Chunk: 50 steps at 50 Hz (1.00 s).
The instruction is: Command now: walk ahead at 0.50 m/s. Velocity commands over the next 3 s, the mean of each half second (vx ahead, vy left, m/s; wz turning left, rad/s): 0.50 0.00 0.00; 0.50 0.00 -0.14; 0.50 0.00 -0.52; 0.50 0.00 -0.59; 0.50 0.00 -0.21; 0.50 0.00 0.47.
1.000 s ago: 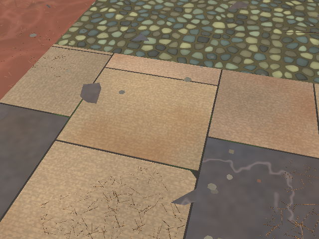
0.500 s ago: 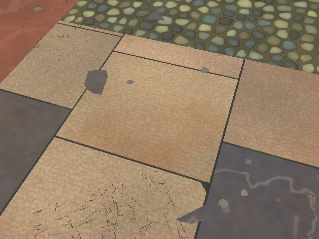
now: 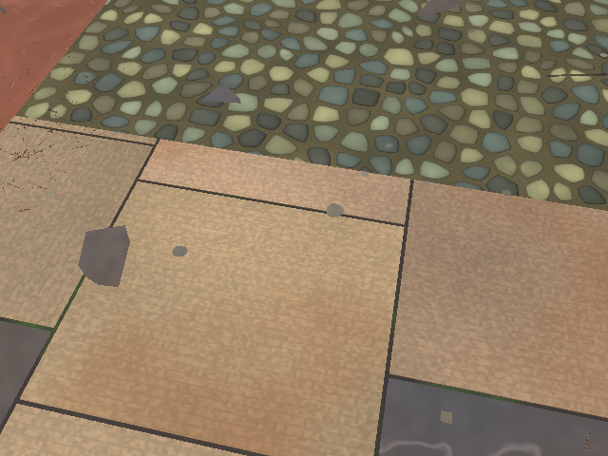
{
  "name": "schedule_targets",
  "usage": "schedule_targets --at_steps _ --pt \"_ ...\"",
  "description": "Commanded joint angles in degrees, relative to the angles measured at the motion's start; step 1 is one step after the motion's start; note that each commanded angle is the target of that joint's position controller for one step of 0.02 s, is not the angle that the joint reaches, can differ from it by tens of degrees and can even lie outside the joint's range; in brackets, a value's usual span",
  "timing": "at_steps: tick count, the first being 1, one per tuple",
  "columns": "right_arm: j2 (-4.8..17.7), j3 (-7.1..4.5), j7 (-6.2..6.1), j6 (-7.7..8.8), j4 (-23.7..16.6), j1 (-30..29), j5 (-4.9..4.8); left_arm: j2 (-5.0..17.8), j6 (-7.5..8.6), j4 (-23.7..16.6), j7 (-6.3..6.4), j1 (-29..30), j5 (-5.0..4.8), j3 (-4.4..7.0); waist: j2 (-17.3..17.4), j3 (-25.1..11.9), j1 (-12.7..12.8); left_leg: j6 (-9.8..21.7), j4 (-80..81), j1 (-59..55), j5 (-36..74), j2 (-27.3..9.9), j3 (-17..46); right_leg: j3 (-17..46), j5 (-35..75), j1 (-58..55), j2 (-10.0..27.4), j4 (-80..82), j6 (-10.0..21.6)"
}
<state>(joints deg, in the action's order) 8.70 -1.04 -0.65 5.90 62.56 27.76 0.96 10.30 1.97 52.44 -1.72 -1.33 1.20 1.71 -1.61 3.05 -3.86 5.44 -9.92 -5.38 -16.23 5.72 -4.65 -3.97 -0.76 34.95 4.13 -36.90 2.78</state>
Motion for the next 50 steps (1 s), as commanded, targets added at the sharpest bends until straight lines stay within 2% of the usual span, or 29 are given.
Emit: schedule_targets --at_steps 1,3,4,5,6,7,8,9,10,12,14,17,19,22,27,29,30,31,32,33,34,35,36,37,39,41,44,47,50 --pt "7.9 -1.32 -0.71 0.14 -0.3 4.3 0.55 3.3 1.26 -4.8 0.24 5.4 -0.12 0.53 5.6 3.2 1.1 5.2 -2.4 -2.0 41.1 -17.3 6.4 -1.8 -3.0 0.3 -2.5 3.7 1.9" --pt "9.1 -1.64 -0.97 0.14 -0.5 2.4 0.69 4.7 1.81 -3.4 0.85 -0.4 -0.03 1.27 6.5 0.2 4.3 4.3 -10.0 -3.0 55.9 -17.7 5.3 -2.8 -8.1 -8.3 -5.5 5.7 4.1" --pt "9.6 -1.80 -0.91 -0.02 -0.5 1.7 0.70 5.8 2.21 -1.1 1.30 -7.4 0.00 1.98 6.4 -3.3 7.2 3.7 -17.9 -2.8 59.5 -17.0 4.7 -3.2 -8.6 -15.8 -7.2 7.9 5.4" --pt "9.6 -1.76 -0.79 -0.13 -1.0 0.4 0.17 7.4 2.79 2.0 1.83 -17.2 0.69 2.89 5.4 -8.1 11.5 2.7 -29.2 3.5 53.0 -15.3 3.2 -1.4 -5.4 -29.0 -5.5 11.1 7.1" --pt "6.6 -0.91 -0.29 0.04 -3.2 1.0 -1.22 12.7 3.00 3.6 2.49 -26.7 2.24 4.40 -0.9 -15.5 13.6 1.1 -47.3 18.7 31.9 -11.4 0.7 14.7 -10.8 -45.8 8.2 11.4 11.2" --pt "3.6 -0.84 0.19 -0.20 -3.1 7.1 -2.34 15.5 2.44 3.8 1.80 -26.9 2.07 5.21 -10.2 -20.6 10.1 -0.3 -66.0 35.9 -14.6 -0.7 1.6 41.2 -9.6 -55.2 21.4 17.8 19.2" --pt "8.2 -2.19 -0.04 -0.59 -3.5 1.5 -0.81 12.6 1.94 3.4 1.30 -21.7 -0.04 4.68 -1.3 -14.5 8.8 0.8 -68.4 40.5 -10.2 -4.4 8.3 38.7 -15.4 -49.0 17.7 20.5 16.9" --pt "7.7 -2.23 0.21 -0.27 -5.3 -3.5 -0.40 9.2 2.11 2.4 1.10 -15.9 -0.57 3.69 -0.4 -6.2 7.0 0.7 -65.8 41.9 -4.7 -6.8 8.0 30.1 -14.3 -40.0 15.9 22.8 14.8" --pt "6.7 -2.22 0.35 -0.19 -5.7 -5.6 -0.19 6.2 2.56 2.2 0.96 -13.2 -0.29 2.92 1.4 -2.6 5.4 0.6 -62.5 40.0 -1.5 -8.6 7.7 24.5 -9.6 -33.7 13.2 24.9 12.7" --pt "4.7 -2.18 0.96 -1.55 -5.4 -4.3 1.11 2.9 3.28 3.9 1.49 -13.9 -0.36 1.78 -0.1 -1.0 2.4 -0.6 -57.7 34.9 0.4 -10.3 7.2 16.7 -3.0 -26.8 9.0 26.9 9.8" --pt "3.8 -2.22 1.56 -2.60 -5.8 -4.7 1.37 4.1 4.13 5.4 1.76 -17.4 -0.42 1.78 -0.6 -1.0 1.7 -1.7 -55.4 34.6 1.1 -10.5 5.9 13.6 2.5 -25.8 8.0 27.6 9.7" --pt "4.5 -2.28 2.02 -3.46 -8.6 -11.9 1.43 6.3 4.44 6.3 1.84 -20.5 -0.48 2.02 -1.0 1.2 2.2 -3.2 -49.9 40.1 6.3 -11.9 4.2 10.5 3.8 -26.0 6.9 29.7 9.6" --pt "4.9 -2.16 2.17 -3.54 -10.7 -17.6 1.07 6.0 4.33 6.5 1.75 -22.4 -0.49 1.72 -1.3 2.4 3.5 -4.0 -43.8 42.5 10.3 -12.2 3.1 8.9 6.2 -27.3 5.9 30.4 9.1" --pt "4.2 -1.52 2.29 -3.34 -12.9 -24.3 0.45 6.0 4.34 7.0 1.77 -25.3 -0.50 1.44 -1.9 2.7 5.3 -4.3 -33.6 41.2 15.0 -11.0 1.2 6.6 10.5 -29.6 4.9 30.1 8.1" --pt "5.1 -1.40 2.10 -2.82 -15.5 -30.8 0.25 6.8 4.03 8.6 2.44 -29.5 0.07 1.49 -2.5 3.4 7.1 -2.2 -25.2 41.3 14.0 -9.1 0.1 6.4 16.1 -38.9 7.7 27.4 8.4" --pt "5.8 -1.73 1.95 -2.33 -15.8 -29.9 0.27 7.5 3.85 8.8 2.83 -28.6 0.36 1.71 -2.6 3.0 5.8 -0.4 -22.7 38.5 10.0 -7.9 -0.2 5.7 23.3 -41.5 8.8 24.0 7.9" --pt "6.4 -2.09 1.69 -2.02 -15.1 -27.0 0.31 8.0 3.79 8.7 2.97 -27.5 0.43 1.86 -2.9 1.6 4.2 0.6 -21.4 33.9 7.7 -6.3 -0.8 5.0 30.8 -41.7 8.8 20.3 7.2" --pt "7.3 -2.68 1.30 -1.65 -13.2 -21.1 0.40 8.5 3.65 8.7 3.01 -26.7 0.45 2.02 -3.0 -1.4 1.7 1.7 -19.7 26.9 6.6 -4.4 -1.5 4.2 36.9 -41.5 8.2 13.6 6.5" --pt "8.5 -3.50 0.80 -1.07 -9.8 -11.4 0.85 8.4 3.42 8.4 2.89 -25.7 0.18 1.95 -1.1 -6.4 -2.4 3.2 -16.3 14.9 9.2 -3.7 -1.7 2.2 35.2 -37.7 5.9 2.7 5.3" --pt "12.9 -4.80 0.15 -0.58 -7.7 -1.0 2.34 6.7 3.46 6.6 2.66 -25.5 -0.45 1.35 3.3 -13.4 -5.7 6.2 -15.9 -0.4 5.7 -14.7 10.2 0.4 17.3 -25.9 3.2 -13.7 4.2" --pt "18.1 -6.08 0.44 -0.88 -7.3 1.5 2.67 1.2 3.33 5.9 2.00 -32.6 -2.68 0.51 16.6 -19.7 -2.3 14.6 -9.3 -14.0 2.4 -30.8 39.1 -1.4 -26.3 -5.5 -8.2 -35.1 1.8" --pt "15.5 -5.67 0.91 -1.78 -7.9 -3.1 0.41 6.8 3.08 6.2 2.11 -28.5 -1.05 2.00 7.6 -16.7 -1.5 13.4 -5.7 -9.4 -1.5 -28.3 41.6 6.9 -27.1 -0.5 -6.0 -39.5 2.8" --pt "12.1 -4.63 1.06 -1.75 -8.9 -9.5 -0.09 6.7 3.23 4.4 1.89 -23.2 -0.75 2.20 5.4 -8.1 0.6 11.4 -4.8 -1.3 -1.2 -26.5 32.0 6.9 -21.8 1.8 -3.2 -38.3 3.0" --pt "8.8 -3.76 1.25 -1.24 -9.2 -12.5 0.17 5.5 3.39 4.1 1.77 -21.0 -0.73 1.97 2.6 -4.1 1.9 9.5 -2.5 5.6 4.2 -24.2 25.5 7.0 -18.1 0.1 -1.4 -35.2 3.0" --pt "5.3 -2.64 0.67 -0.37 -8.1 -13.1 0.10 3.7 1.91 4.8 1.27 -22.0 0.46 1.96 4.1 -1.7 4.9 5.5 0.1 13.4 9.6 -20.0 16.1 7.1 -15.6 -5.2 0.6 -30.2 2.2" --pt "5.8 -2.55 0.35 0.66 -6.7 -9.8 0.02 2.7 0.54 4.8 0.69 -22.4 0.74 2.05 4.7 -1.5 5.6 4.7 1.2 14.7 14.2 -19.3 12.0 6.7 -14.2 -6.1 0.4 -28.9 1.5" --pt "7.7 -2.84 0.14 1.29 -6.0 -7.1 -0.04 2.9 -0.59 2.6 0.13 -16.5 0.63 2.14 4.6 0.7 5.4 3.6 3.4 13.9 15.7 -18.7 6.9 6.1 -8.4 -0.1 1.3 -25.8 0.9" --pt "7.3 -2.52 -0.04 1.29 -5.7 -4.7 -0.03 3.2 -0.63 0.1 -0.27 -9.9 0.24 1.99 4.6 2.3 4.2 2.2 4.0 11.7 19.6 -17.8 2.7 5.1 -2.4 4.2 1.2 -19.4 0.3" --pt "7.3 -2.27 -0.44 1.29 -5.4 -3.1 -0.13 2.2 -0.29 -2.2 -0.61 -4.2 0.10 1.27 4.8 3.0 3.1 1.1 3.2 9.7 25.7 -17.0 -1.7 1.8 1.8 3.0 0.3 -9.8 0.3"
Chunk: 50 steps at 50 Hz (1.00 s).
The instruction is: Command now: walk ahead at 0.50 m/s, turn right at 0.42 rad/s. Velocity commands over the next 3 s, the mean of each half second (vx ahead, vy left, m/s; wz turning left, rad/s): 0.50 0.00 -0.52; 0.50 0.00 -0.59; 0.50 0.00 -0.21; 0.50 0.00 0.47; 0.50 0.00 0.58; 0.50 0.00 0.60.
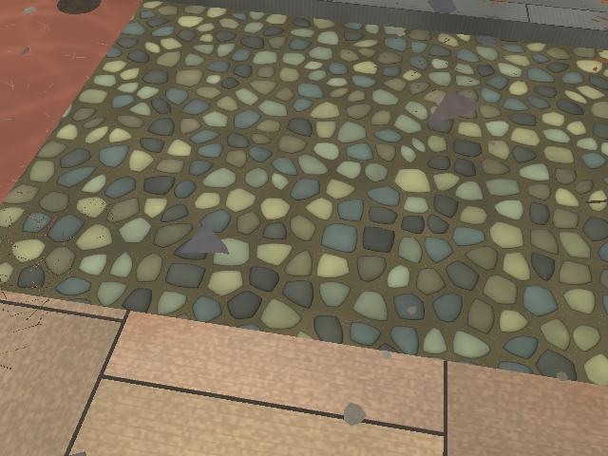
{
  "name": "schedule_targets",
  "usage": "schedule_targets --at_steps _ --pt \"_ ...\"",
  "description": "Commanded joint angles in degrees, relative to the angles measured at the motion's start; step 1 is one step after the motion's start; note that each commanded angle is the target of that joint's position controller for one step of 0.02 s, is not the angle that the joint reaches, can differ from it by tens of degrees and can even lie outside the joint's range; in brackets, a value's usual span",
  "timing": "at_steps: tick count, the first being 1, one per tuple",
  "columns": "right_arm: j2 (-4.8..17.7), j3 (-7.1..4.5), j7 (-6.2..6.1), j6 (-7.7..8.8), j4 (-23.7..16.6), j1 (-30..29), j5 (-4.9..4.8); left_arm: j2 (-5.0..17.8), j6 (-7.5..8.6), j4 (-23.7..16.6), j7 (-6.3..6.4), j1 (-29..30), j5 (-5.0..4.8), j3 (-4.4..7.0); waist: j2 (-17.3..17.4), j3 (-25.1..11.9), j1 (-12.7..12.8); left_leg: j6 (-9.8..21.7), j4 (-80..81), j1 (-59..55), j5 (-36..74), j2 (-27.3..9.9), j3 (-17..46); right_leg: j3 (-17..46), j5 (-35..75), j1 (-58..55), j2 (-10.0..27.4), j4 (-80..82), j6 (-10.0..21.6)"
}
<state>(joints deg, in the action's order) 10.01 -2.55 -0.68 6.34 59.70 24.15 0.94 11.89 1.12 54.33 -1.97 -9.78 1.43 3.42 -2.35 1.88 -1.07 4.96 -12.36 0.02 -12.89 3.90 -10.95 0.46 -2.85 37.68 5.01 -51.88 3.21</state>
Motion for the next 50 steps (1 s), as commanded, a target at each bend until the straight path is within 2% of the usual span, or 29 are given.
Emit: schedule_targets --at_steps 1,4,6,8,9,10,11,12,13,14,15,16,17,19,22,27,32,34,35,36,37,38,39,40,41,42,45,47,50 --pt "6.2 -0.76 -0.63 0.82 -2.2 1.6 -0.14 0.4 0.59 -4.8 -0.45 6.2 -0.09 -0.69 5.7 4.4 -0.3 1.5 5.3 3.0 24.4 -15.5 3.6 -4.1 4.5 -0.2 -0.8 7.8 0.1" --pt "6.8 -0.85 -1.28 0.35 -1.0 4.8 0.08 0.4 0.73 -7.0 -0.60 10.4 0.11 -1.01 5.7 5.0 -1.5 1.5 2.9 -3.0 31.3 -17.1 1.2 -7.2 2.5 -0.4 -2.1 13.6 1.7" --pt "7.7 -1.00 -1.73 -0.12 -0.8 4.8 0.23 1.0 0.82 -7.5 -0.56 10.0 0.28 -0.75 6.4 4.0 -0.5 1.2 -1.5 -6.3 43.1 -18.0 -0.7 -9.0 -1.7 -3.2 -4.1 15.8 3.5" --pt "9.3 -1.46 -2.21 -0.70 -1.1 3.6 0.41 2.3 0.74 -6.7 -0.24 5.8 0.44 -0.06 8.4 1.0 1.8 1.0 -9.6 -8.4 58.8 -18.8 -2.4 -11.0 -7.6 -9.0 -7.5 16.0 6.1" --pt "10.1 -1.74 -2.22 -1.18 -1.4 2.8 0.58 3.3 0.82 -5.6 -0.08 1.5 0.50 0.53 9.0 -1.5 3.7 1.3 -16.9 -8.5 62.4 -19.0 -2.9 -11.4 -10.2 -13.5 -9.3 16.9 7.6" --pt "10.9 -1.99 -1.98 -1.63 -2.0 2.2 0.54 4.8 1.10 -3.9 0.08 -4.4 0.73 1.37 8.8 -4.7 6.0 1.3 -26.7 -6.2 59.5 -19.1 -3.1 -10.7 -11.0 -20.8 -10.7 19.7 9.2" --pt "11.2 -2.13 -1.51 -1.71 -3.4 0.3 0.14 7.7 1.43 -1.8 0.56 -12.3 1.45 2.75 5.9 -8.6 10.5 -0.1 -41.4 3.1 47.3 -17.9 -3.7 -4.8 -10.4 -33.5 -8.1 24.9 11.8" --pt "5.6 -1.12 -0.47 -1.46 -6.8 2.2 -0.62 14.2 1.38 -2.0 1.24 -14.7 1.90 4.54 -6.1 -14.4 8.2 -2.8 -63.1 25.4 1.2 -10.0 -3.1 20.2 -8.3 -51.7 9.6 25.0 19.4" --pt "7.7 -1.55 0.26 -0.83 -9.9 -2.8 -0.56 15.5 0.49 -2.7 1.14 -14.4 0.25 4.69 -4.6 -16.8 7.9 -3.8 -73.9 39.2 -17.8 -1.4 8.6 42.6 -10.2 -55.7 15.4 34.6 24.3" --pt "8.5 -1.58 0.68 -0.07 -11.7 -9.0 -0.26 14.0 0.11 -2.6 1.58 -11.0 -0.55 4.23 0.6 -7.4 7.0 -3.2 -71.5 45.4 -11.2 -6.4 12.8 32.7 -10.3 -49.2 13.7 36.8 21.4" --pt "8.6 -1.49 0.81 0.57 -12.1 -9.2 -0.59 11.0 0.24 -2.9 1.74 -7.9 -0.85 3.47 3.1 -3.1 4.7 -3.1 -65.9 43.1 -6.2 -8.4 12.6 27.0 -5.8 -41.7 11.7 38.2 18.5" --pt "8.4 -1.61 0.61 0.30 -11.3 -8.0 -0.28 9.0 0.62 -3.3 1.87 -5.3 -0.90 2.88 5.7 -0.3 1.9 -3.7 -61.1 39.3 -4.7 -9.9 12.5 21.7 1.2 -35.6 8.7 39.0 15.9" --pt "8.0 -1.53 0.54 -0.82 -11.3 -6.9 0.88 7.8 1.13 -3.5 2.16 -4.2 -1.40 2.41 5.2 0.1 0.1 -4.8 -57.9 35.3 -4.4 -10.7 12.6 17.6 6.0 -31.3 6.0 39.4 14.6" --pt "7.0 -1.41 1.00 -2.98 -11.6 -6.1 1.94 8.0 2.44 -3.5 2.21 -5.1 -1.72 2.13 3.4 -1.0 -1.1 -6.5 -54.2 32.3 -4.2 -10.9 11.9 13.9 12.3 -28.6 3.0 39.4 13.9" --pt "6.8 -1.24 1.42 -4.22 -14.3 -11.5 1.84 10.4 2.98 -3.2 2.07 -8.8 -1.63 2.59 1.3 -0.3 0.1 -8.2 -47.6 35.3 0.8 -10.9 10.5 12.6 14.9 -27.9 1.0 40.0 12.8" --pt "7.6 -0.83 1.73 -4.38 -18.8 -23.0 1.39 10.7 2.45 -3.4 2.02 -15.2 -1.40 2.57 -1.0 0.4 4.6 -8.5 -35.4 41.1 9.3 -9.2 10.6 15.1 14.9 -34.6 0.5 39.0 10.4" --pt "8.1 0.04 2.18 -3.41 -22.7 -30.6 0.79 11.7 2.20 -4.0 2.68 -18.3 -0.65 2.67 -1.8 0.9 6.9 -6.9 -25.3 40.4 10.4 -6.2 10.9 18.4 19.0 -40.8 2.0 35.3 10.3" --pt "9.4 -0.07 2.08 -2.86 -23.1 -28.7 0.54 12.7 2.29 -4.9 3.14 -16.6 -0.44 2.91 -2.5 0.6 5.1 -5.6 -20.8 34.6 8.9 -5.3 11.9 19.8 21.1 -40.4 2.7 33.1 8.7" --pt "10.3 -0.35 1.83 -2.57 -22.2 -24.9 0.39 13.5 2.40 -5.7 3.19 -14.3 -0.38 3.07 -2.8 -0.2 2.9 -4.6 -18.5 27.8 6.9 -4.2 11.7 19.5 24.5 -38.1 2.3 30.9 7.3" --pt "11.9 -0.99 1.29 -2.21 -20.5 -18.9 0.31 14.3 2.65 -6.3 2.93 -12.6 -0.34 3.25 -2.6 -2.8 0.3 -3.6 -17.6 18.9 4.7 -2.4 11.0 19.2 30.5 -36.0 1.2 25.7 6.0" --pt "13.4 -1.68 0.58 -1.54 -18.3 -10.5 0.43 14.3 3.01 -6.6 2.35 -11.3 -0.72 3.23 0.2 -7.3 -4.1 -2.2 -13.9 7.5 6.6 -3.1 11.2 16.8 30.5 -32.9 -2.1 15.1 4.6" --pt "17.2 -2.58 -0.47 -1.07 -17.8 -1.7 1.80 10.5 3.50 -8.3 1.73 -11.9 -1.37 2.15 5.3 -15.5 -6.9 0.2 -12.6 -6.3 -3.7 -14.6 22.4 13.8 15.3 -25.2 -5.9 -0.3 3.5" --pt "22.3 -3.66 -0.53 -1.65 -18.5 -2.0 2.96 4.9 3.19 -10.0 1.86 -19.5 -3.34 1.10 20.2 -22.1 -2.0 6.9 -6.7 -18.8 -5.9 -30.5 49.5 7.3 -28.6 -7.7 -15.1 -16.5 1.6" --pt "18.0 -3.22 -0.16 -2.55 -19.0 -5.6 1.83 10.1 2.37 -8.6 2.35 -18.8 -0.98 1.47 13.1 -17.7 -0.6 7.4 -4.2 -12.8 -14.2 -29.3 54.7 7.3 -26.8 -2.2 -9.9 -22.3 2.3" --pt "12.8 -1.95 -0.08 -2.71 -19.8 -9.7 1.27 10.7 1.91 -8.5 1.97 -14.8 -0.34 1.76 6.7 -8.8 0.0 6.2 -2.9 -3.8 -15.0 -26.8 44.9 6.4 -21.0 -1.9 -7.2 -21.8 2.0" --pt "10.1 -1.21 0.12 -2.63 -19.5 -11.8 1.23 9.9 1.68 -8.9 1.45 -12.2 -0.24 1.56 3.9 -4.4 0.4 5.0 -1.6 2.2 -8.9 -23.6 36.2 5.5 -17.5 -3.0 -5.2 -19.1 1.6" --pt "9.6 -0.91 0.24 -1.42 -17.3 -9.8 0.61 8.2 -0.19 -9.5 -0.11 -11.4 0.69 1.32 8.9 -1.8 1.8 3.0 1.0 8.9 5.1 -19.2 22.5 3.9 -15.2 -6.2 -2.8 -16.0 0.4" --pt "10.2 -1.21 0.67 -0.36 -16.4 -8.3 0.03 7.5 -0.88 -11.0 -0.77 -8.9 0.60 1.08 8.6 -1.6 2.0 3.7 2.3 8.3 10.6 -19.5 18.4 3.5 -13.2 -3.7 -2.1 -15.2 0.0" --pt "10.7 -1.54 0.77 -0.06 -15.4 -6.4 0.02 7.1 -1.12 -13.4 -1.50 -3.0 0.74 0.72 7.6 -0.3 1.3 4.4 4.1 6.5 12.9 -19.7 13.1 2.9 -8.0 1.8 -0.9 -11.8 -0.9"
Over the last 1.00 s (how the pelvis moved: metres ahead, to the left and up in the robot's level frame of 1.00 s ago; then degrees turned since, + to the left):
0.56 0.03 0.01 -5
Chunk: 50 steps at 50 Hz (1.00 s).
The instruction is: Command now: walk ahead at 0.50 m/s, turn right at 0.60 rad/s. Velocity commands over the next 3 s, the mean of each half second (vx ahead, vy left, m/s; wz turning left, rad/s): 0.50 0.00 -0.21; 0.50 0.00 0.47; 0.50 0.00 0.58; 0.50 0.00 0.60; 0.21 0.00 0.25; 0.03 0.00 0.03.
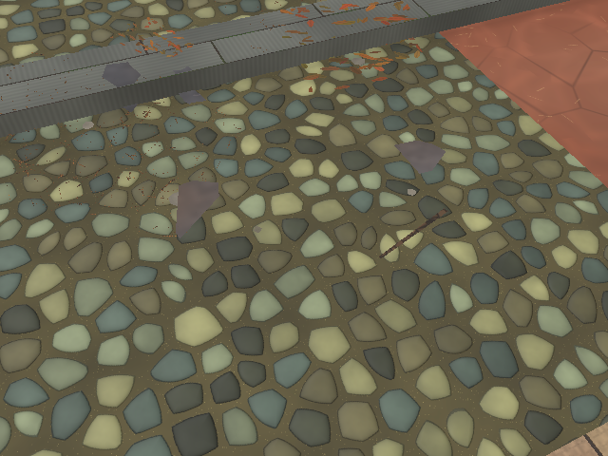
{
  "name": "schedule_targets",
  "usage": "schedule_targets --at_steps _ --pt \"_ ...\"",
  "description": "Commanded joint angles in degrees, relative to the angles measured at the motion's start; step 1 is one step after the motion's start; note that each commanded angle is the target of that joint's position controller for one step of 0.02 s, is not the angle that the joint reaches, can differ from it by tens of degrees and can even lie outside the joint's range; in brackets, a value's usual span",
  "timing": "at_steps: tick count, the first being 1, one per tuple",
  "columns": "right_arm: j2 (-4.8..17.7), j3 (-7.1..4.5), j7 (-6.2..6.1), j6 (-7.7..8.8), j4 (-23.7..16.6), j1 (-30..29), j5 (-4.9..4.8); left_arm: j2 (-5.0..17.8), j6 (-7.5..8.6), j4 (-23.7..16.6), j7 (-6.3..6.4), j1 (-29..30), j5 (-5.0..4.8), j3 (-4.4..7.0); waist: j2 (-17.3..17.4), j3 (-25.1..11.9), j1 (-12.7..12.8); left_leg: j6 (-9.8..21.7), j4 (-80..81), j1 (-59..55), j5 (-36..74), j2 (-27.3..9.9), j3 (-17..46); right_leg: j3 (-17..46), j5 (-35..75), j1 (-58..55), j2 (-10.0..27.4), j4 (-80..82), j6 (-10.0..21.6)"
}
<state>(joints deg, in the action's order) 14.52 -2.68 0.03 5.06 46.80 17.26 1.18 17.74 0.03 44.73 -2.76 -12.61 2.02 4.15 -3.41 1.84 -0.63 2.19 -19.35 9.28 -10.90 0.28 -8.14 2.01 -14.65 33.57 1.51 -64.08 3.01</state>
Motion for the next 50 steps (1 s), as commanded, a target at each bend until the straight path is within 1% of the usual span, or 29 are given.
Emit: schedule_targets --at_steps 1,6,10,12,13,14,15,16,17,18,19,20,21,23,25,28,31,35,36,38,40,41,42,43,44,45,46,48,50 --pt "6.3 -1.44 0.08 1.14 -2.1 1.1 -0.15 1.0 0.01 -4.5 -0.88 1.8 0.07 -0.16 8.5 0.2 0.6 7.1 11.3 -3.3 11.8 -15.7 8.4 0.9 5.6 7.0 2.7 2.8 -1.0" --pt "7.5 -1.83 -0.04 0.89 -0.8 3.2 -0.17 -0.8 0.57 -7.9 -2.08 11.0 -0.09 -1.39 8.5 2.0 -1.4 5.4 10.9 -4.4 15.2 -14.7 0.3 -4.0 13.5 3.0 2.7 19.2 -0.4" --pt "8.7 -1.95 -0.33 -0.24 1.6 7.7 -0.12 -0.7 0.70 -9.5 -1.97 14.5 0.69 -1.58 8.4 3.1 -2.6 4.8 8.1 -9.2 22.9 -16.6 -1.3 -6.8 6.2 -1.5 0.3 27.6 2.3" --pt "9.9 -1.88 -0.29 -1.07 3.0 8.7 -0.03 -0.1 1.21 -8.2 -1.02 10.4 1.13 -1.22 9.3 0.9 -0.4 4.8 0.5 -11.5 40.5 -17.0 -2.0 -8.0 0.4 -8.9 -3.3 31.0 4.4" --pt "10.2 -1.68 -0.29 -1.51 3.5 8.3 -0.28 0.7 1.92 -5.8 -0.49 3.3 1.45 -0.70 8.4 -2.9 3.3 4.3 -8.4 -10.6 45.4 -15.9 -3.1 -8.3 1.8 -17.7 -5.0 35.2 5.6" --pt "9.0 -1.06 -0.16 -1.62 3.2 8.1 -0.77 2.6 2.69 -2.3 0.27 -6.5 2.35 0.15 6.1 -9.2 7.5 3.4 -20.6 -3.7 37.9 -13.4 -3.7 -6.2 4.4 -32.5 -3.1 37.2 6.9" --pt "3.1 0.61 0.77 -1.27 -0.3 9.6 -2.49 9.1 3.04 -1.6 1.43 -13.8 3.65 1.64 -5.2 -19.2 9.2 0.8 -41.3 15.5 10.2 -7.7 -3.9 16.5 -1.6 -52.7 15.7 38.7 11.8" --pt "4.9 -0.26 0.65 -1.56 -1.2 9.1 -2.18 12.2 2.52 -1.6 2.19 -14.5 0.98 2.48 -8.3 -24.0 8.3 0.0 -55.3 24.5 -20.1 0.2 3.5 35.0 8.2 -54.0 25.5 46.0 15.0" --pt "7.6 -1.28 0.17 -1.95 -1.6 3.6 -1.58 10.5 2.59 -1.4 2.61 -10.9 -0.16 2.10 -0.7 -16.1 7.9 0.9 -57.0 28.1 -15.8 -2.1 11.0 24.5 14.4 -47.6 22.1 45.0 13.0" --pt "5.5 -0.69 0.45 -1.61 -1.5 3.0 -1.86 6.7 3.09 -0.7 2.71 -7.6 -0.31 1.00 -0.5 -8.6 5.1 1.2 -53.2 27.7 -12.1 -4.3 11.0 15.8 17.5 -39.3 19.2 46.4 10.7" --pt "5.0 -0.79 0.64 -1.86 -0.1 4.2 -1.55 3.3 3.55 -0.5 2.55 -4.8 -0.37 0.01 0.5 -4.5 2.7 1.2 -48.5 25.4 -9.7 -6.0 10.7 10.3 16.9 -33.3 16.1 49.0 7.5" --pt "4.7 -0.97 0.86 -2.72 0.8 5.6 -0.37 1.5 3.95 -0.2 2.61 -2.6 -0.84 -0.62 -1.6 -2.2 0.7 0.7 -46.2 22.9 -8.0 -6.5 10.5 6.5 16.0 -28.8 13.8 51.0 5.6" --pt "4.0 -0.99 1.25 -3.56 2.1 7.7 0.29 0.6 4.42 -0.2 2.69 -1.9 -0.89 -0.93 -2.7 -1.9 -0.1 0.3 -45.8 20.4 -6.2 -6.4 10.2 4.0 15.4 -26.2 12.8 52.7 4.9" --pt "3.1 -1.28 2.04 -4.44 2.3 7.3 0.19 1.1 5.60 0.8 2.77 -3.0 -1.02 -0.76 -1.7 -1.3 -1.0 -0.1 -45.8 21.4 -2.9 -5.9 9.9 1.0 16.8 -25.6 12.2 55.1 5.1" --pt "2.4 -1.35 2.46 -4.74 1.3 3.4 0.11 1.7 6.26 1.8 2.90 -4.2 -1.03 -0.46 -1.2 0.5 -0.7 -0.5 -44.1 25.6 1.3 -6.4 9.9 -2.0 16.7 -26.3 12.0 56.9 5.2" --pt "2.3 -1.36 2.67 -4.78 -0.4 -2.2 0.30 1.0 6.39 3.1 3.14 -6.6 -0.94 -0.57 -0.5 2.5 0.3 -0.9 -39.4 31.0 6.4 -6.6 9.6 -5.6 17.9 -28.8 12.0 57.6 5.6" --pt "1.2 -0.68 3.18 -4.46 -2.3 -7.8 0.55 1.2 6.38 4.1 3.42 -7.6 -0.99 -0.66 -0.3 3.8 1.2 -0.7 -29.8 30.6 10.9 -5.9 7.1 -9.7 20.9 -30.4 11.6 57.1 5.4" --pt "1.0 0.00 3.98 -4.23 -5.4 -14.1 0.95 2.6 5.84 6.2 4.04 -11.3 -0.83 -0.39 0.1 5.1 3.0 2.0 -20.4 29.0 9.7 -4.5 2.4 -13.1 29.1 -36.3 13.3 54.7 4.7" --pt "1.2 -0.02 4.00 -4.22 -5.8 -14.4 0.98 3.0 5.58 6.5 4.18 -11.5 -0.73 -0.32 0.1 4.8 2.8 3.0 -18.9 27.9 7.8 -3.6 1.4 -14.1 33.9 -38.0 13.6 52.9 4.3" --pt "2.0 -0.42 3.62 -4.34 -5.8 -12.3 1.00 4.7 5.08 6.7 4.52 -10.8 -0.59 -0.03 -1.2 2.4 1.3 5.4 -17.6 22.8 2.4 -0.1 -1.2 -16.0 52.0 -40.6 13.8 45.9 3.4" --pt "3.9 -1.45 2.91 -4.11 -4.0 -4.3 1.01 6.7 4.04 6.5 4.69 -9.7 -0.37 0.52 -2.1 -2.9 -2.4 8.4 -16.4 13.5 -4.0 4.0 -2.2 -16.7 62.5 -41.0 13.9 31.4 3.3" --pt "5.5 -2.46 2.32 -3.52 -1.7 3.4 1.43 7.3 3.60 6.0 4.51 -8.9 -0.62 0.63 -0.2 -7.4 -6.2 10.1 -11.6 2.6 -2.8 5.5 -0.7 -17.3 55.5 -36.2 12.9 18.7 2.3" --pt "11.1 -4.33 1.39 -3.36 -0.2 10.7 1.97 5.2 3.76 4.2 4.23 -8.8 -0.70 0.05 5.8 -12.7 -9.0 13.5 -8.4 -10.9 -7.7 -4.2 13.2 -17.5 34.0 -23.8 10.3 0.8 0.5" --pt "17.1 -5.85 1.16 -4.02 -1.4 6.5 0.62 0.4 4.33 0.0 3.06 -9.2 -1.55 -0.58 20.0 -16.3 -3.9 23.0 -0.3 -25.8 -4.7 -18.7 47.3 -11.4 -14.9 2.0 -4.5 -20.7 -3.3" --pt "16.3 -5.79 1.17 -4.52 -2.0 6.6 -0.83 3.7 5.10 -1.5 2.80 -2.8 -0.70 -0.47 8.4 -15.3 -6.6 22.8 3.3 -24.8 -0.9 -19.2 47.6 0.0 -11.9 8.7 -1.8 -22.3 -2.7" --pt "13.4 -5.00 0.62 -4.48 -1.6 4.1 -0.89 2.7 5.84 -2.3 2.59 -0.8 -1.41 -0.86 5.2 -8.4 -4.8 21.2 3.3 -18.5 3.2 -18.7 39.7 0.6 -6.9 10.1 1.2 -19.2 -2.3" --pt "10.1 -4.06 0.41 -4.25 -1.1 2.4 -0.84 2.5 6.21 -1.6 2.77 -2.1 -1.49 -0.96 1.0 -3.2 -1.8 18.2 4.1 -10.2 10.2 -16.1 34.1 0.2 -4.3 6.9 3.3 -12.7 -2.3" --pt "7.3 -3.04 0.08 -3.35 -1.7 -1.3 -1.15 1.9 4.27 -1.2 2.74 -3.7 0.37 -1.09 1.7 -1.8 1.7 15.3 5.4 -2.0 16.5 -10.7 26.3 0.5 -3.7 0.2 5.0 -6.0 -3.6" --pt "8.0 -2.98 0.36 -2.18 -1.6 -0.5 -1.37 1.3 2.41 -1.5 2.33 -4.3 0.97 -1.19 3.0 -2.4 2.5 15.2 6.2 0.4 20.6 -8.4 23.6 -0.6 -3.3 -1.3 4.8 -2.2 -4.8"
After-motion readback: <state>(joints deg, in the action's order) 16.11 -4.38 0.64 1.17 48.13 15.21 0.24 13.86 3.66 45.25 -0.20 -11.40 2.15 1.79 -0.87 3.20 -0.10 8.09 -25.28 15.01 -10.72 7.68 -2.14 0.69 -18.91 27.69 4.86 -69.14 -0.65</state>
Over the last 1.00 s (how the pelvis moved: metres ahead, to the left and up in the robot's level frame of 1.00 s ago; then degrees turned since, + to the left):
0.54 -0.10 0.00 -35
